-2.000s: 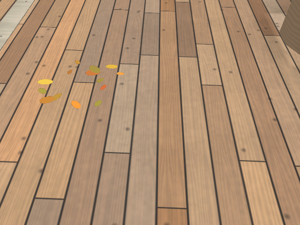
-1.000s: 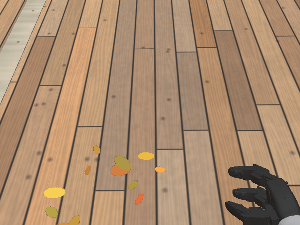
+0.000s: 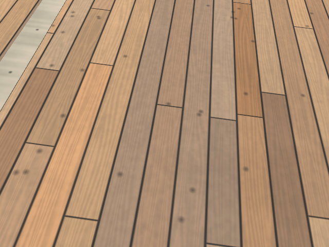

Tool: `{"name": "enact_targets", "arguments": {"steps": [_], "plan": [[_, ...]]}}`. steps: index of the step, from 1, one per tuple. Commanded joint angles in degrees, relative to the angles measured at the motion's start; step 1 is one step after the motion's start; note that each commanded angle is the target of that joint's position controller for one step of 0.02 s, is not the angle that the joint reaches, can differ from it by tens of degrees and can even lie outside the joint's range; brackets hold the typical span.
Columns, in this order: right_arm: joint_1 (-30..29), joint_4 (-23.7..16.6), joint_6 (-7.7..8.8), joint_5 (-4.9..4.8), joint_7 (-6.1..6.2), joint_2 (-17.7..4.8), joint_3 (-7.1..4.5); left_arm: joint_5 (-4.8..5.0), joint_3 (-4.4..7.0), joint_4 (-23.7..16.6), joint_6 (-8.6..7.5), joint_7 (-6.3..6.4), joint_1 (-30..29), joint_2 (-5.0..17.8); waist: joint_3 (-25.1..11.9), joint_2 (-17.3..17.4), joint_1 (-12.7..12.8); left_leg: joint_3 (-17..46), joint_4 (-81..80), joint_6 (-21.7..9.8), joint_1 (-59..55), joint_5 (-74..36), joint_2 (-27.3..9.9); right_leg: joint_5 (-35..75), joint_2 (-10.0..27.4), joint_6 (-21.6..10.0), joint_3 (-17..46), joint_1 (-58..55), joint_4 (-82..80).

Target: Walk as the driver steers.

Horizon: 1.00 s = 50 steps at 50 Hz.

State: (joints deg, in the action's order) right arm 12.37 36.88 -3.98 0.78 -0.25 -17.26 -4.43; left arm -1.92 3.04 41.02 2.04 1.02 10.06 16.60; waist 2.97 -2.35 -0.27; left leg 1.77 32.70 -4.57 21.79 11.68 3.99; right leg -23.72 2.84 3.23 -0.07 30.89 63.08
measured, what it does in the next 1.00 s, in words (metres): steps on the spot, turning right: right foot, then left foot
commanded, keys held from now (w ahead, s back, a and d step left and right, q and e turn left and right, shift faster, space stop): e+shift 0.62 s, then w+e+shift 0.02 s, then w+shift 0.04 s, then w+q+shift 0.32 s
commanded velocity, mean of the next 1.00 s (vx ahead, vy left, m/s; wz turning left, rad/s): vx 0.20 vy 0.00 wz -0.29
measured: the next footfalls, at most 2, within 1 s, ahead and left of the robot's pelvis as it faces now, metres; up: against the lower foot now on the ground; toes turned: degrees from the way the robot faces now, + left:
right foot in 0.34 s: +0.02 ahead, -0.10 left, +0.00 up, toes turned -7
left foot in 0.78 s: +0.11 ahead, +0.06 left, +0.00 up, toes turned -33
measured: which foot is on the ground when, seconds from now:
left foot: down 0.00-0.32, up 0.34-0.76, down 0.78-1.00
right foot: up 0.00-0.32, down 0.34-0.78, up 0.80-1.00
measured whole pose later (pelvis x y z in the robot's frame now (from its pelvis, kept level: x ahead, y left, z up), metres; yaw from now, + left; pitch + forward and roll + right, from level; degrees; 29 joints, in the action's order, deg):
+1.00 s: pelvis +0.10 -0.03 +0.02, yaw -21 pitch +3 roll -2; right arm 28.2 48.0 2.2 0.3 -1.1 -15.2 -2.5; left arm -2.9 1.8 36.9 -1.4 -2.5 5.4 16.1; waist -2.1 -1.8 -5.9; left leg 11.4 18.5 -4.1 6.3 14.3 4.3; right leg -13.0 -1.0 2.2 3.0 29.6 46.3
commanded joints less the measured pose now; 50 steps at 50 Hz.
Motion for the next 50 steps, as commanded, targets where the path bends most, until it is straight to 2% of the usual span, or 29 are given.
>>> {"name": "enact_targets", "arguments": {"steps": [1,3,6,8,10,13,15,16,17,18,19,20,21,23,25,27,31,32,34,36,38,39,40,41,42,43,45,47,50], "plan": [[-0.86,-4.05,1.13,-0.24,0.32,-6.11,-1.36,0.39,1.16,-1.14,0.04,-0.01,4.43,4.46,-9.76,6.91,0.4,13.87,-12.72,-7.7,-11.39,-20.26,-13.59,2.64,-0.51,-0.16,0.76,1.63,1.91],[0.07,-3.15,1.81,0.12,0.53,-4.65,-0.56,1.03,0.59,-0.57,0.62,-0.09,4.57,2.94,-9.66,6.69,-0.2,12.86,-13.78,-7.67,-12.71,-19.69,-14.35,2.49,-0.22,-0.68,0.47,-0.12,-2.31],[-1.38,-1.93,2.52,1.09,0.98,-1.13,1.46,1.22,-0.44,0.74,1.38,-0.83,4.61,0.93,-7.76,8.35,-0.74,9.62,-16.71,-6.4,-8.96,-8.13,-14.25,3.16,-0.04,-2.07,0.9,-9.03,-14.38],[-0.83,-0.9,2.4,1.48,1.17,-4.53,0.69,1.42,0.21,0.35,1.57,-1.3,3.62,3.18,-5.22,9.99,-1.79,9.73,-16.46,-7.13,-8.22,-4.3,-15.39,0.48,-2.35,-3.12,-0.28,-10.61,-16.99],[-0.41,-0.27,2.02,1.12,1.44,-6.27,0.16,1.63,0.71,-0.07,1.27,-1.61,4.09,4.41,-4.21,8.64,-1.6,10.83,-15.04,-8.21,-9.75,-6.86,-17.72,-1.66,-2.99,-4.07,-0.86,-10.0,-17.8],[-2.1,0.06,1.9,0.56,2.1,-6.1,0.04,1.89,0.59,-0.05,0.56,-1.8,6.11,3.06,-4.6,7.04,-0.25,9.63,-11.43,-8.18,-11.75,-14.62,-19.07,-2.57,-3.32,-5.22,-2.27,-11.96,-21.92],[-4.0,0.29,1.84,0.02,2.5,-6.24,-0.23,1.94,0.47,0.27,0.0,-1.89,8.76,2.02,-4.92,6.42,1.92,6.03,-6.94,-5.46,-10.4,-15.98,-17.54,3.96,-4.14,-6.55,-2.46,-16.95,-32.39],[-3.71,0.43,1.91,-0.04,2.61,-5.98,-0.41,1.44,0.84,-0.12,-0.43,-1.85,8.95,3.66,-3.83,3.14,2.07,3.13,-1.93,-2.16,-7.37,-10.61,-14.8,9.06,-2.06,-8.2,4.12,-18.87,-40.1],[-3.18,-1.1,1.66,0.43,2.54,-3.97,-0.16,0.42,2.13,-1.08,-1.14,-1.67,10.15,9.35,-3.7,-7.54,0.98,-3.15,11.41,2.39,2.18,2.93,-7.4,20.05,10.59,-11.52,23.63,-22.93,-45.95],[-8.19,-4.11,1.58,-0.03,2.95,-2.4,0.61,0.9,4.09,-0.76,-0.94,-1.53,11.93,14.95,0.86,-14.12,3.03,-3.5,18.87,4.73,13.57,23.07,2.36,39.25,18.17,-20.0,36.36,-21.84,-46.59],[-7.87,-3.62,1.46,0.69,2.98,-2.39,0.81,0.81,4.43,-0.54,-0.91,-1.3,13.97,13.96,-0.41,-8.2,3.34,1.31,27.4,5.2,14.17,23.59,0.08,39.65,17.18,-22.84,34.84,-22.46,-46.26],[-7.59,-2.8,1.48,0.25,2.68,-2.6,0.66,1.55,4.02,-0.66,-0.64,-0.93,11.19,11.35,-0.17,-3.49,1.6,2.77,29.79,5.44,14.39,18.18,-1.38,34.95,12.92,-21.17,28.85,-22.43,-45.16],[-7.04,-2.08,1.77,-0.15,2.43,-3.13,0.43,1.67,3.69,-1.65,-0.04,-0.7,6.94,9.76,-0.01,-1.59,-0.09,2.91,28.71,5.87,14.21,13.67,-2.18,31.52,8.72,-17.93,24.67,-21.88,-44.73],[-6.14,-1.49,1.89,0.82,1.62,-3.8,0.25,2.1,3.62,-2.81,0.28,-0.58,5.09,8.35,-3.47,-2.9,0.09,2.11,28.64,6.99,13.84,9.91,-1.99,35.9,4.85,-15.89,21.89,-25.45,-42.89],[-6.58,-1.73,1.79,0.55,1.13,-3.03,0.64,2.28,4.07,-2.51,0.34,-0.83,7.42,8.74,-5.48,-1.83,1.19,1.93,26.09,7.78,13.92,9.1,-1.75,36.26,3.95,-15.38,22.38,-27.85,-41.77],[-8.32,-2.53,1.78,0.26,1.2,-2.78,1.03,2.11,4.67,-2.38,0.47,-0.81,9.23,9.71,-5.46,-2.61,2.6,2.37,21.79,8.15,14.72,9.09,-1.57,33.04,3.58,-15.43,24.84,-29.34,-41.35],[-9.62,-3.2,2.31,0.1,1.5,-4.23,1.22,1.5,5.43,-3.38,0.8,-1.07,8.93,11.48,-5.43,-4.81,3.75,3.64,14.4,7.62,11.53,9.88,-0.33,28.36,2.87,-15.4,30.43,-27.59,-40.76],[-8.97,-3.04,2.67,0.37,1.28,-4.82,1.3,1.35,5.66,-3.6,0.8,-1.38,9.18,11.97,-7.7,-4.47,4.04,3.68,12.65,7.34,8.53,10.67,0.03,15.48,2.13,-15.73,32.31,-26.36,-42.54],[-7.8,-2.3,3.14,0.57,0.75,-5.46,1.27,0.44,5.32,-4.64,0.66,-2.2,6.68,11.39,-6.72,-7.13,3.58,2.7,8.37,6.52,3.16,12.24,0.19,-10.44,1.09,-15.75,34.93,-20.79,-46.42],[-3.67,-0.54,3.78,-0.05,0.87,-4.99,1.38,-0.22,4.29,-5.06,0.2,-2.62,3.47,9.29,-4.53,-8.73,0.99,0.26,2.87,5.24,-6.38,11.53,-0.55,-14.23,0.39,-14.55,33.37,-12.95,-46.64],[5.42,2.98,5.07,0.36,1.68,-4.16,1.47,-0.39,3.07,-4.44,-0.66,-1.89,1.84,6.58,-2.83,-3.23,-4.58,-1.06,-7.58,2.33,-21.99,5.45,-1.96,-15.94,-2.66,-11.77,28.16,-1.61,-39.73],[10.13,4.09,6.05,1.11,1.97,-7.05,1.06,-0.42,2.13,-5.04,-1.49,-1.56,0.65,3.76,-2.43,6.78,-6.5,12.46,-14.55,0.68,-25.22,20.07,-9.4,-14.59,-8.22,-9.38,20.25,3.83,-23.66],[10.95,4.32,6.62,1.92,1.41,-13.8,-0.22,0.9,1.2,-8.06,-2.61,-1.59,-2.11,1.72,0.26,13.64,-5.35,39.71,-24.83,-4.17,-24.3,38.41,-21.75,-8.88,-14.52,-7.27,12.06,13.83,-11.17],[6.72,4.52,6.44,1.61,0.28,-14.19,-1.02,0.14,1.24,-9.04,-3.38,-1.68,-2.55,4.34,4.65,10.81,-1.64,50.14,-28.37,-8.57,-18.9,43.04,-24.73,-2.35,-8.19,-6.64,10.4,18.72,-6.92],[3.34,3.43,6.4,0.25,-0.64,-10.95,-0.5,-0.35,1.82,-8.11,-3.9,-2.04,-3.47,7.53,5.7,6.78,-0.03,45.26,-27.02,-8.72,-16.74,38.95,-22.28,3.59,-4.28,-5.34,7.69,17.16,-6.2],[3.8,3.56,6.62,-0.2,-1.33,-9.14,-0.16,-0.9,2.02,-7.45,-4.35,-2.46,-4.23,8.67,3.87,5.3,-0.27,38.47,-25.2,-7.4,-15.7,31.76,-18.66,6.64,-3.35,-3.95,6.69,13.64,-7.33],[6.91,4.83,7.23,-0.51,-1.28,-7.9,0.16,-1.95,1.46,-7.08,-4.56,-3.3,-4.53,7.13,1.04,9.28,-1.36,28.73,-25.06,-6.08,-13.58,20.84,-12.39,9.89,-3.42,-2.07,4.04,7.12,-9.37],[10.54,6.61,7.46,-0.72,-0.85,-7.91,-0.22,-1.43,0.34,-8.33,-4.36,-3.57,-7.32,4.65,1.16,10.97,-2.39,26.52,-25.21,-6.9,-12.76,16.64,-10.27,11.57,-3.61,-1.03,2.48,5.57,-13.4],[13.76,7.4,7.14,-0.63,-0.48,-8.1,-0.99,-0.49,-0.71,-10.26,-4.56,-3.51,-13.27,3.0,1.04,10.81,-4.72,26.83,-24.13,-7.86,-14.06,13.25,-9.67,11.24,-4.79,0.2,1.45,4.12,-22.38]]}}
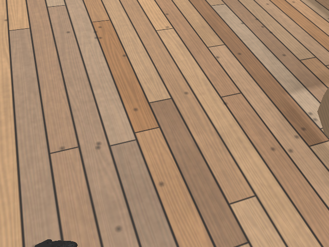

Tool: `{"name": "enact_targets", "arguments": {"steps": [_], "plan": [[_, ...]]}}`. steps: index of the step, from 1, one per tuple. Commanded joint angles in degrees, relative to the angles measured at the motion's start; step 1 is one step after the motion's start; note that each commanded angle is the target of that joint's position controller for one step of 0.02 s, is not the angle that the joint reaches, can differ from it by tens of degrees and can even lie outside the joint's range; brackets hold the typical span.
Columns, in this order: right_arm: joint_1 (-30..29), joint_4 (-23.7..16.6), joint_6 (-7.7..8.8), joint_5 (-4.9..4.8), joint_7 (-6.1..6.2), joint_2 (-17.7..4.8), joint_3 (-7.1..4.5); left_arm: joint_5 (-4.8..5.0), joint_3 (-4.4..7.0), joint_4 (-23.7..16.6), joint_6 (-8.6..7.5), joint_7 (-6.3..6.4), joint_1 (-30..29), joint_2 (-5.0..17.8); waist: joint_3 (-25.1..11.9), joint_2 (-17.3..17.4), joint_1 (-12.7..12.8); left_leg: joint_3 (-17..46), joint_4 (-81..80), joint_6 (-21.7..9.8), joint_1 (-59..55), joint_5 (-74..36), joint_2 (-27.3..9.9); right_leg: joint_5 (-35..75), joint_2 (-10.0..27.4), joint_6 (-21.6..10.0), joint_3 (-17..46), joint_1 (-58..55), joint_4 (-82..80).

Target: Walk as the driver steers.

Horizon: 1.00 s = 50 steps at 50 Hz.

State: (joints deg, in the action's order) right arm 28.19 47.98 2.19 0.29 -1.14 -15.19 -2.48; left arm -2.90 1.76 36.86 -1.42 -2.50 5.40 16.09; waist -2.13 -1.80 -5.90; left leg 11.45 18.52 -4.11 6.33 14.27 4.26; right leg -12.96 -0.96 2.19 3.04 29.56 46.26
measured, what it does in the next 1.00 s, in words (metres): walks ahead: right foot, then left foot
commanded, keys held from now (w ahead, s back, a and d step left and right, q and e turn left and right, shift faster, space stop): w+q+shift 0.02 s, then s+q+shift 0.36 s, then s+shift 0.04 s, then w+shift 0.02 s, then w+e+shift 0.56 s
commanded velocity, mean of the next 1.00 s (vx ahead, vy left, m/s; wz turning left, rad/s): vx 0.41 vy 0.00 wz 0.14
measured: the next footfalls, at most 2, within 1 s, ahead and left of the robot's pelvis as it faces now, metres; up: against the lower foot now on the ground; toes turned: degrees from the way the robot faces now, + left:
right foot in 0.16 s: +0.20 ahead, -0.13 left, +0.00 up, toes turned +12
left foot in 0.54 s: +0.19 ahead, +0.11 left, +0.00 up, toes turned +26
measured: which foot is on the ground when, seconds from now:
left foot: down 0.00-0.16, up 0.18-0.52, down 0.54-1.00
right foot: up 0.00-0.14, down 0.16-0.54, up 0.56-1.00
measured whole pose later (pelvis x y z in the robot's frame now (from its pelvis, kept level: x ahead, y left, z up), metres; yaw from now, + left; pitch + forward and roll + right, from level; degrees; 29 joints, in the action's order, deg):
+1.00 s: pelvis +0.38 +0.04 -0.04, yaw +8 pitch +2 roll +2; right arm 23.9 48.7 5.0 2.3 0.9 -16.6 -2.9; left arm -1.5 3.3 40.7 1.4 -5.7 8.1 17.1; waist 1.0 0.2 -1.6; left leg -18.7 8.4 3.5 -15.0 23.8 -0.5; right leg -4.8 5.5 -6.5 -6.3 43.4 49.2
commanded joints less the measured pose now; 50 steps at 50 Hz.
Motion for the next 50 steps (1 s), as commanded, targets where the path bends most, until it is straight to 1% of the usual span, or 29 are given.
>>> {"name": "enact_targets", "arguments": {"steps": [1,3,4,6,7,8,9,10,11,12,13,14,16,21,24,25,26,27,28,29,30,31,33,35,38,42,47,48,50], "plan": [[-1.37,-3.48,0.87,-0.07,0.43,-10.37,-3.2,0.76,0.37,-6.73,-1.28,0.03,-10.41,3.23,6.05,10.5,0.23,17.55,-9.36,-8.51,1.34,10.18,-9.9,-0.12,-1.53,1.41,-1.83,4.22,-8.47],[0.8,-2.23,0.43,0.87,0.51,-10.59,-3.74,1.17,0.19,-7.64,-1.79,0.4,-12.32,2.84,6.71,10.71,-0.5,18.16,-5.51,-8.37,0.19,-0.46,-8.74,-3.06,-3.79,1.15,-2.21,1.65,-13.3],[0.78,-1.84,0.14,0.99,0.68,-10.5,-3.94,1.34,0.18,-7.66,-2.18,0.94,-11.15,2.67,5.77,11.24,0.52,17.74,-1.38,-7.24,0.16,-14.11,-8.01,-3.08,-5.28,0.9,-2.45,-1.83,-15.55],[-1.78,-2.05,-0.24,-0.09,1.09,-10.86,-4.49,1.62,0.52,-6.16,-2.91,2.76,-4.88,3.52,1.06,10.74,4.82,14.54,8.97,-2.42,3.68,-33.87,-4.56,4.25,-6.03,-0.69,-1.84,-16.05,-23.29],[-3.72,-2.88,0.05,-1.06,1.16,-10.72,-4.69,1.35,1.37,-4.97,-3.33,4.01,0.45,6.32,-2.8,9.45,7.72,11.66,16.45,0.63,8.94,-35.12,-1.6,9.94,-2.23,-2.39,0.78,-27.61,-25.97],[-6.01,-5.58,0.49,-2.43,1.26,-8.11,-4.06,0.31,2.72,-3.6,-3.19,5.28,10.12,11.01,-9.42,4.86,11.76,8.47,28.27,3.17,19.03,-20.54,-0.56,14.41,10.74,-5.83,9.36,-43.08,-25.15],[0.67,-8.07,0.2,-3.81,2.3,-2.01,-2.33,0.04,3.45,-3.91,-2.16,5.49,12.21,15.43,-18.9,-10.56,9.32,-2.23,41.92,4.04,29.84,26.09,5.4,37.71,30.88,-12.86,25.81,-53.76,-20.3],[1.34,-6.22,-1.35,-0.92,3.18,-9.32,-3.84,1.57,2.94,-2.82,-0.91,5.08,12.73,10.58,-16.83,-5.47,8.6,-5.37,48.24,3.77,28.77,24.46,0.02,52.44,30.15,-15.01,23.38,-45.91,-16.7],[-1.51,-6.25,-2.22,-0.14,3.02,-9.33,-4.36,1.91,1.59,-2.94,-0.59,4.99,9.8,5.95,-11.0,-4.72,7.13,-6.37,51.43,4.4,29.26,21.17,-1.12,59.27,26.42,-14.86,16.16,-40.76,-16.77],[-3.73,-6.3,-3.0,0.54,2.43,-8.19,-4.28,2.14,0.66,-3.22,-0.37,4.96,6.03,2.98,-5.3,-3.98,5.87,-7.55,51.45,5.69,30.01,18.16,-2.69,57.52,22.19,-13.53,9.64,-34.48,-19.63],[-5.0,-6.74,-4.02,0.88,1.59,-7.99,-4.49,2.2,0.26,-3.7,-0.07,5.27,3.19,2.24,-3.02,-5.89,4.63,-8.19,51.2,6.71,29.53,15.54,-3.4,52.9,19.23,-12.21,5.84,-30.91,-21.51],[-4.72,-6.86,-5.1,1.01,0.59,-7.37,-4.38,2.18,0.37,-3.53,0.25,5.49,2.11,2.97,-1.3,-8.04,3.79,-9.51,52.0,7.8,28.44,14.03,-3.01,53.48,17.55,-12.24,2.5,-27.45,-22.64],[-5.8,-8.3,-6.08,0.43,-0.72,-6.21,-3.93,1.98,0.94,-3.05,0.6,5.56,0.71,4.38,-0.8,-8.57,2.58,-10.49,48.96,8.5,26.63,11.23,-2.84,52.37,16.94,-12.35,-1.54,-24.36,-23.58],[-9.89,-11.97,-6.46,0.31,-2.38,-4.9,-2.24,2.47,1.92,-1.5,0.52,5.01,-0.58,5.89,-1.36,-10.09,2.24,-12.17,28.85,4.65,15.54,0.88,-4.96,47.04,15.47,-11.1,-8.98,-19.78,-20.74],[-16.89,-14.39,-6.49,0.75,-2.06,-5.55,-1.84,1.32,2.48,-0.03,0.23,3.18,5.63,8.17,-1.81,-8.03,6.53,-14.72,22.66,2.13,9.74,2.67,-2.93,18.14,18.51,-10.26,-5.47,-15.54,-22.9],[-17.49,-14.85,-6.25,1.31,-2.09,-5.9,-1.75,1.3,2.69,0.43,0.38,2.7,7.03,9.28,-1.57,-6.64,6.54,-14.68,19.28,0.82,6.88,6.11,-2.32,-0.37,18.42,-10.21,-3.54,-13.3,-24.07],[-15.1,-13.55,-5.59,1.82,-2.06,-5.52,-1.49,1.1,2.31,0.81,0.67,2.17,7.35,8.68,-0.7,-3.09,5.2,-15.38,15.62,-0.32,0.21,6.17,-1.28,-15.17,17.33,-10.04,-2.75,-8.24,-23.86],[-8.5,-10.75,-4.46,2.1,-1.57,-6.13,-1.5,0.45,1.09,1.53,0.89,1.47,8.38,5.38,-0.28,3.79,2.09,-11.54,10.51,-1.54,-9.24,10.34,-2.98,-23.69,14.48,-9.03,-4.12,-1.3,-18.54],[-2.64,-10.66,-3.04,3.21,-0.69,-12.08,-2.52,1.27,-0.91,-0.26,0.91,0.11,8.82,-0.87,-2.79,20.59,-1.39,11.54,-1.31,-5.47,-18.99,30.1,-20.96,-27.13,7.15,-5.73,-10.42,10.02,1.59],[-0.37,-10.91,-2.51,2.52,0.34,-17.31,-3.94,0.97,0.67,-1.99,1.48,0.33,4.12,4.7,-0.59,20.98,-4.71,28.44,-11.68,-11.32,-11.92,40.94,-29.63,-25.64,0.57,-5.74,-6.66,17.16,15.13],[-2.08,-10.41,-2.16,2.31,1.11,-15.03,-3.27,1.67,2.27,-2.62,1.56,0.41,0.04,8.69,4.0,13.56,-4.1,23.36,-10.56,-10.18,-7.95,40.41,-27.58,-18.5,1.9,-6.74,2.06,18.21,19.08],[-6.31,-10.52,-1.64,2.15,1.48,-12.57,-2.28,2.64,2.45,-1.53,1.02,-0.16,2.08,8.18,6.35,12.59,-0.44,16.91,-10.4,-7.5,-5.02,34.48,-25.07,-11.99,2.36,-6.9,3.75,17.35,17.99],[-11.94,-11.16,-0.22,1.15,2.03,-9.36,-1.16,1.46,3.18,2.76,0.66,-0.8,8.81,8.61,5.46,10.63,4.16,4.81,-12.17,-3.22,-4.15,22.22,-20.78,-4.1,3.87,-5.13,1.82,12.43,16.88],[-11.81,-10.71,1.24,1.4,1.84,-7.78,-0.79,1.19,3.16,4.29,1.28,-1.23,9.65,6.99,5.44,8.32,4.66,-2.72,-13.11,-2.33,-4.11,14.46,-19.42,0.68,4.53,-3.94,0.09,12.44,19.73],[-9.39,-8.86,2.38,1.37,1.52,-8.14,-1.41,1.98,3.04,3.58,1.79,-2.06,6.5,4.79,7.85,5.96,4.38,-9.4,-14.79,-2.07,-5.74,10.51,-19.5,5.16,5.43,-3.11,-0.36,18.69,20.62],[-7.23,-6.38,3.18,1.66,1.76,-7.71,-1.68,1.5,2.95,2.21,2.13,-2.5,2.75,3.8,9.89,5.42,4.36,-15.72,-15.49,-2.73,-7.66,6.47,-20.54,8.82,6.51,-2.86,-1.22,24.17,18.51],[-6.95,-3.34,4.01,2.08,2.28,-8.05,-2.0,1.24,1.7,-0.9,1.91,-3.74,-4.53,3.07,13.56,4.23,3.74,-24.89,-17.31,-1.99,-10.23,-2.98,-19.97,10.51,7.98,-7.29,-7.92,21.0,5.51],[-6.26,-2.49,3.87,2.12,2.31,-8.32,-2.07,1.3,1.33,-1.62,1.88,-3.74,-5.74,2.61,13.91,4.07,3.56,-26.63,-16.25,-1.84,-12.01,-9.59,-19.99,9.06,7.52,-8.73,-9.7,19.91,3.0],[-6.96,-1.71,3.4,1.97,2.32,-9.81,-2.19,1.89,1.05,-1.95,1.95,-2.92,-3.91,2.45,10.66,5.09,5.7,-30.28,-8.74,-0.9,-14.54,-43.13,-19.59,5.3,3.31,-12.25,-14.44,10.73,-1.43]]}}
Velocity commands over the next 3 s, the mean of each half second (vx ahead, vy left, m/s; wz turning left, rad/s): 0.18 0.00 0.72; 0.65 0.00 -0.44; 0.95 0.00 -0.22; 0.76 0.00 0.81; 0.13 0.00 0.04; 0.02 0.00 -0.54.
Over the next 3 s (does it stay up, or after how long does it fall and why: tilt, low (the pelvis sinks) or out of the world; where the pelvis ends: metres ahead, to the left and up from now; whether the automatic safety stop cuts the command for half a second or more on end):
stays up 1.38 -0.02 -0.01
